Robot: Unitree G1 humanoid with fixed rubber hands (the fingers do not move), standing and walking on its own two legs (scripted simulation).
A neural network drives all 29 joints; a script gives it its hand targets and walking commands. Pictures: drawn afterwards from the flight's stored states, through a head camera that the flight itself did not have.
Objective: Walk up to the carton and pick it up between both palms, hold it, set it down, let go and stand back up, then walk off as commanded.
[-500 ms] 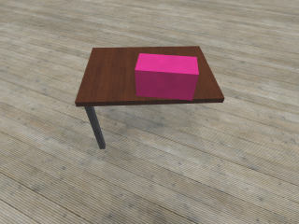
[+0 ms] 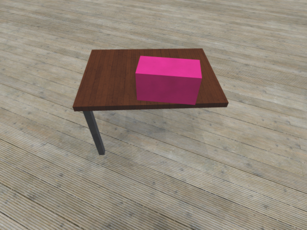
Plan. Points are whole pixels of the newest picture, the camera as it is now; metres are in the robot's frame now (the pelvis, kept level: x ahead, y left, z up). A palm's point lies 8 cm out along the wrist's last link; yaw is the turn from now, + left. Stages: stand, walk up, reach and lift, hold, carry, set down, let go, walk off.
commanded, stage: walk up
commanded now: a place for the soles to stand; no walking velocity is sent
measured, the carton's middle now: (167, 80) +0.87 -0.05 -0.14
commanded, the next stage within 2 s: none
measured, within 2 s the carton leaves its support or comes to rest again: neither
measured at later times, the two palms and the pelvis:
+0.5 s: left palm out of the picture +0.12 +0.26 -0.12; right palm (278, 208) +0.23 -0.36 -0.11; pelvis +0.14 -0.05 -0.01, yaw +6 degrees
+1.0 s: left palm (81, 164) +0.36 +0.27 -0.12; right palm (274, 169) +0.36 -0.40 -0.11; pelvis +0.31 -0.06 -0.03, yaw +2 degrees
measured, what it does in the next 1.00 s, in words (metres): walks ahead: right foot, then left foot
